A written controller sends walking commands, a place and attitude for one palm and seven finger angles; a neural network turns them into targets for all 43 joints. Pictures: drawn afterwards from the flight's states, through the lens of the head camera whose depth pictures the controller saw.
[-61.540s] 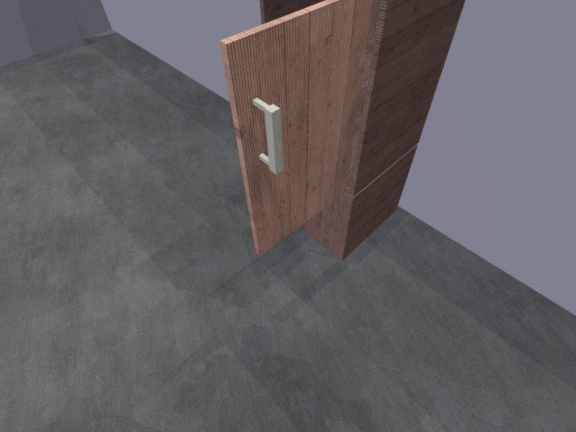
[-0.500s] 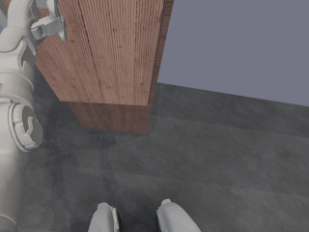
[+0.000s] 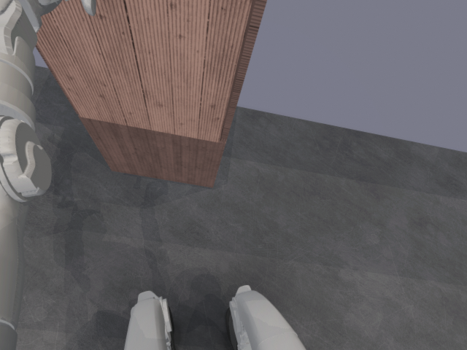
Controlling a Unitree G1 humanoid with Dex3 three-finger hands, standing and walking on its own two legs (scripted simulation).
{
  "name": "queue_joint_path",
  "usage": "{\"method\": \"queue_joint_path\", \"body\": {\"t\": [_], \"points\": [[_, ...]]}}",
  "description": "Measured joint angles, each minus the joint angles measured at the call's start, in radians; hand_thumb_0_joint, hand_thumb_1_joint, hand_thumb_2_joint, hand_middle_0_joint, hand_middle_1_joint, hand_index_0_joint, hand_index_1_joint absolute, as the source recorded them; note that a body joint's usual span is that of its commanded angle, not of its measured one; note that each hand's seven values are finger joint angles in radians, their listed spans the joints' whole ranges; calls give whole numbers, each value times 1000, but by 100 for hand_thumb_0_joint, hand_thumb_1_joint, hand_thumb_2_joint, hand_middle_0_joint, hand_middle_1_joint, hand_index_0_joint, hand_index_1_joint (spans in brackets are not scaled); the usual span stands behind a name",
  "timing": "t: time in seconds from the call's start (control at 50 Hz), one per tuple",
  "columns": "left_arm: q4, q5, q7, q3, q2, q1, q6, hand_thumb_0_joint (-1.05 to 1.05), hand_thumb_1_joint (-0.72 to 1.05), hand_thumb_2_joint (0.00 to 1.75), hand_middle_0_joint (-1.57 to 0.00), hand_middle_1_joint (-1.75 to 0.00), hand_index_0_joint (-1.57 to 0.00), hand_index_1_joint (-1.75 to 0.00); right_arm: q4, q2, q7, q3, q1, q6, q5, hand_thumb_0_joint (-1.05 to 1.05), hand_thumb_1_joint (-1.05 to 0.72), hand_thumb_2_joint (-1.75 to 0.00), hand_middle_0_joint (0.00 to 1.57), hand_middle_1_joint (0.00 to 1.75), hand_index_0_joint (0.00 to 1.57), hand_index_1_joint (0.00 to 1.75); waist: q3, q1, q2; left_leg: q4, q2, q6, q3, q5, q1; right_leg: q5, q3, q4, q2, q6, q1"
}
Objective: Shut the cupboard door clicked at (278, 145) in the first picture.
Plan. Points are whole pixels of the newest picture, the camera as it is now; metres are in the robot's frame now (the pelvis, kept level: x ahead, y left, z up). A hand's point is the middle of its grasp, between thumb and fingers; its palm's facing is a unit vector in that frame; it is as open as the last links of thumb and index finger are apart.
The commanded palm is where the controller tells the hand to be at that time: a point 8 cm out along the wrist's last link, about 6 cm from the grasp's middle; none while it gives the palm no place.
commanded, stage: pull the fist back off the door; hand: left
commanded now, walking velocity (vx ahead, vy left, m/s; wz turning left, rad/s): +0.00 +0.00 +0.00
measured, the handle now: out of the picture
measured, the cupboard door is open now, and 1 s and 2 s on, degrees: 0 0 0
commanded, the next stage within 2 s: draw the hand back to the body in 0.88 s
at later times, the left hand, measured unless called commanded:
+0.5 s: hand out of the picture +0.60 +0.07 +0.17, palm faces +0.14 -0.99 -0.03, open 3.2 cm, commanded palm +0.56 +0.10 +0.16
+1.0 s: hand (120, 18) +0.55 +0.07 +0.16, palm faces +0.13 -0.99 -0.01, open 3.1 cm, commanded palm +0.51 +0.12 +0.16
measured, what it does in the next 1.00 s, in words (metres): stands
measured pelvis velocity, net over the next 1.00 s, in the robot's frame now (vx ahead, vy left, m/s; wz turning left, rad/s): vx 0.04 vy -0.02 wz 0.03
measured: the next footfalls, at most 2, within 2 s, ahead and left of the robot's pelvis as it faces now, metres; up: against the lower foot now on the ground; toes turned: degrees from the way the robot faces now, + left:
none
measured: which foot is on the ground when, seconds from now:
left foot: down 0.00-1.00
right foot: down 0.00-1.00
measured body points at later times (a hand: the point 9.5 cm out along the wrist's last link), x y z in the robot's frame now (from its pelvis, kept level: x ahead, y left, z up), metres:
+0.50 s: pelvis +0.00 -0.01 +0.01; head +0.14 +0.01 +0.44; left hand +0.59 +0.13 +0.17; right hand -0.10 -0.23 -0.08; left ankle +0.06 +0.12 -0.64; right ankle -0.01 -0.13 -0.64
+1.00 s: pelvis +0.04 -0.02 +0.05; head +0.13 -0.03 +0.49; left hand +0.53 +0.12 +0.16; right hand +0.07 -0.28 -0.08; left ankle +0.06 +0.12 -0.64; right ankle -0.01 -0.13 -0.64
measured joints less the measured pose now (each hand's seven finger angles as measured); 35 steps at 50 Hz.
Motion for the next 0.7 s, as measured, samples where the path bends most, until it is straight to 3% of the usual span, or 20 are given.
{"method": "queue_joint_path", "body": {"t": [0.04, 0.06, 0.12, 0.18, 0.24, 0.3, 0.44, 0.56, 0.7], "points": [[-1, -2, 25, 13, -15, -7, 11, 1, 93, 101, -130, -150, -129, -150, -4, 2, -1, 0, 1, -6, -3, 1, -90, -90, 20, 30, 20, 30, -3, 5, 2, 7, 0, 0, -5, 0, -11, 0, -4, 4, 1, 0, -9], [-5, -4, 79, 34, -41, -6, 16, 1, 89, 100, -130, -150, -129, -150, -11, 4, 3, -2, 10, -10, -8, 1, -90, -90, 20, 30, 20, 30, -9, 15, 6, 9, 0, -1, -8, 1, -19, 1, -7, 5, 1, 1, -14], [-23, 15, 325, 86, -135, 1, 26, -1, 77, 98, -130, -150, -129, -150, -22, 13, 36, -6, 28, -17, -38, 1, -91, -90, 20, 30, 20, 30, -29, 31, 7, 10, -9, -3, -13, 7, -33, 1, -13, 12, -6, 3, -26], [-24, 74, 567, 123, -200, 3, 17, -3, 71, 96, -130, -150, -129, -150, -28, 26, 80, -6, 27, -13, -74, 1, -91, -90, 20, 30, 20, 30, -48, 21, 7, 12, -16, -5, -18, 14, -44, 0, -19, 21, -13, 2, -38], [-7, 153, 684, 101, -205, 5, -7, -1, 75, 97, -130, -150, -129, -150, -33, 42, 116, -11, 20, -4, -91, 1, -91, -90, 20, 30, 20, 30, -55, -6, 12, 12, -19, -7, -21, 21, -49, 1, -23, 27, -15, -1, -44], [24, 171, 694, 82, -187, -1, -21, 1, 84, 99, -130, -150, -129, -150, -37, 52, 128, -12, 23, 10, -88, 0, -91, -90, 20, 30, 20, 30, -47, -24, 18, 1, -18, -8, -20, 28, -38, 9, -21, 19, -14, -3, -36], [21, 110, 614, 107, -174, 57, -48, 2, 93, 97, -130, -150, -130, -150, -37, 41, 124, -7, 80, 34, -70, 1, -91, -90, 20, 30, 20, 30, -33, -15, 28, -62, -9, -7, 4, 45, 30, 32, 2, -36, -9, -3, 16], [-70, 70, 593, 117, -249, 196, -105, 2, 92, 93, -130, -150, -129, -150, -28, 24, 125, -29, 123, 58, -60, 1, -91, -90, 20, 30, 20, 30, -31, 21, 25, -125, -3, -8, 29, 46, 123, 42, 26, -97, -6, -4, 98], [-174, 53, 607, 142, -343, 365, -162, 2, 91, 91, -130, -150, -129, -150, -38, 11, 119, -60, 109, 80, -53, 1, -91, -90, 20, 30, 20, 30, -39, 53, 15, -186, 0, -13, 52, 37, 231, 39, 48, -153, -6, -7, 194]]}}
